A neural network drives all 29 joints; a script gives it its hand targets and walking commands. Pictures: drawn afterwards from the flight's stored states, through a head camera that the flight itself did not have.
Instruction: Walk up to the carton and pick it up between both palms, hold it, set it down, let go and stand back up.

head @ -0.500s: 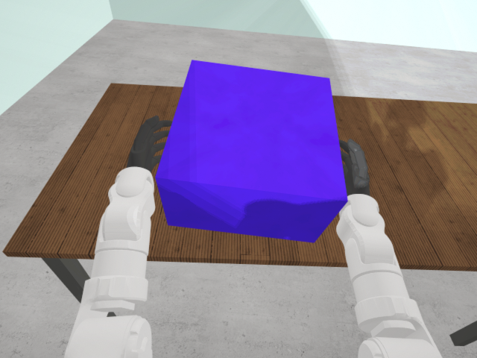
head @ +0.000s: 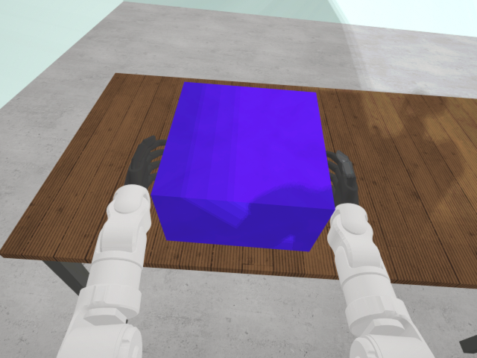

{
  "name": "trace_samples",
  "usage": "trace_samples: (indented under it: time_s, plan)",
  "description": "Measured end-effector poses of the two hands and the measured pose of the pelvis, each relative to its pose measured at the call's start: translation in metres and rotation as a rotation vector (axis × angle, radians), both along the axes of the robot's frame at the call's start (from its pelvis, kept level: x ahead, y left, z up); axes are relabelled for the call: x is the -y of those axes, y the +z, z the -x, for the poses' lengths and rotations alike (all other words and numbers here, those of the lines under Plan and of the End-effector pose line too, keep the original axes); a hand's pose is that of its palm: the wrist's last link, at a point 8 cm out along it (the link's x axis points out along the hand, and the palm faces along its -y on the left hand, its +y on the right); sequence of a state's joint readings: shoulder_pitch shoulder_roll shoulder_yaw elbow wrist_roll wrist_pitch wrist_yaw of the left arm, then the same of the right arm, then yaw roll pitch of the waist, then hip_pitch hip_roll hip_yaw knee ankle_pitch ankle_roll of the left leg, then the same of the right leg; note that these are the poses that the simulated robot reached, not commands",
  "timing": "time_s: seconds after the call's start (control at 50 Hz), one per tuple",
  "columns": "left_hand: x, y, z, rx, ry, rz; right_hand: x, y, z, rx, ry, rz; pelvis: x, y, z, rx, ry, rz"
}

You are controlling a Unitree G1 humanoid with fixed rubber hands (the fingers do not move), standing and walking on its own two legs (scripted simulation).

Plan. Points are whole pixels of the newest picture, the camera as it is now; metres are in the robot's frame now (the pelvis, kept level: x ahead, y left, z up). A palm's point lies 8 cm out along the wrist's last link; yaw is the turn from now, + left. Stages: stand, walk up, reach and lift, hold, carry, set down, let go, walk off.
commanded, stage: set down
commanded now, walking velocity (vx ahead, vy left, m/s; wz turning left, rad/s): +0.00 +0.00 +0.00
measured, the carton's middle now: (244, 163) +0.43 -0.01 +0.08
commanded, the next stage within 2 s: none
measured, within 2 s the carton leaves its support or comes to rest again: rests again in 1.60 s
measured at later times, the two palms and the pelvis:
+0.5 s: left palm (148, 195) +0.38 +0.16 +0.05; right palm (341, 220) +0.33 -0.18 +0.05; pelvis -0.02 +0.02 +0.00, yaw -4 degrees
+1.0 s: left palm (177, 172) +0.44 +0.11 +0.05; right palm (354, 225) +0.33 -0.22 +0.02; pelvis +0.00 +0.01 +0.00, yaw -4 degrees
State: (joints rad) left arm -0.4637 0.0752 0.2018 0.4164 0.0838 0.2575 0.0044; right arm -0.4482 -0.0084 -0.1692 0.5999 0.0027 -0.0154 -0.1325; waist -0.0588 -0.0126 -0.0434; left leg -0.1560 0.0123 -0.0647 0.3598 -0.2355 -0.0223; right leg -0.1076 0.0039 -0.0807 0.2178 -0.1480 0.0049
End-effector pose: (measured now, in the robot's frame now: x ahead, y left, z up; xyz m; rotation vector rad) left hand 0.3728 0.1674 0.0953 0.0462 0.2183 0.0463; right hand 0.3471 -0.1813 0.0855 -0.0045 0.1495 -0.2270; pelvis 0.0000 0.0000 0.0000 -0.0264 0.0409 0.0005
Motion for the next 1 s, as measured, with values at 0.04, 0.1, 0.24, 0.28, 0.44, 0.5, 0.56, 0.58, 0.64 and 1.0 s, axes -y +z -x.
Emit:
trace_samples:
  time_s: [0.04, 0.1, 0.24, 0.28, 0.44, 0.5, 0.56, 0.58, 0.64, 1.0]
  plan:
    - [0.007, 0.01, -0.007, 0.018, -0.016, -0.007, 0.006, 0.008, -0.001, 0.018, -0.017, -0.008, 0.001, 0.0, -0.001, 0.01, 0.002, -0.001]
    - [0.017, 0.024, -0.016, 0.04, -0.052, -0.013, 0.015, 0.019, 0.002, 0.039, -0.053, -0.008, 0.002, 0.0, 0.0, 0.036, -0.001, -0.005]
    - [0.035, 0.019, -0.029, -0.025, -0.136, -0.018, 0.027, 0.011, 0.019, -0.03, -0.134, 0.013, -0.005, 0.001, 0.009, 0.082, -0.03, -0.015]
    - [0.036, 0.006, -0.029, -0.073, -0.146, -0.008, 0.027, -0.002, 0.026, -0.076, -0.147, 0.02, -0.008, 0.001, 0.013, 0.08, -0.048, -0.018]
    - [0.017, -0.044, -0.012, -0.143, -0.117, 0.015, 0.011, -0.041, 0.034, -0.135, -0.13, 0.007, -0.019, 0.001, 0.022, -0.038, -0.088, -0.018]
    - [0.006, -0.046, -0.009, -0.113, -0.075, 0.025, 0.002, -0.037, 0.022, -0.101, -0.091, 0.014, -0.019, -0.001, 0.021, -0.097, -0.078, -0.014]
    - [-0.004, -0.039, -0.01, -0.075, -0.045, 0.025, -0.006, -0.025, 0.007, -0.065, -0.048, 0.038, -0.017, -0.001, 0.019, -0.127, -0.046, -0.006]
    - [-0.006, -0.035, -0.012, -0.06, -0.038, 0.025, -0.008, -0.02, 0.002, -0.05, -0.04, 0.039, -0.016, -0.002, 0.018, -0.132, -0.033, -0.004]
    - [-0.01, -0.016, -0.021, -0.019, -0.032, 0.018, -0.011, -0.003, -0.009, -0.009, -0.035, 0.01, -0.012, -0.002, 0.015, -0.122, -0.001, 0.002]
    - [0.053, -0.044, -0.064, -0.156, -0.205, -0.045, 0.035, -0.062, 0.017, -0.169, -0.215, -0.03, -0.014, -0.001, 0.002, -0.101, -0.079, -0.014]
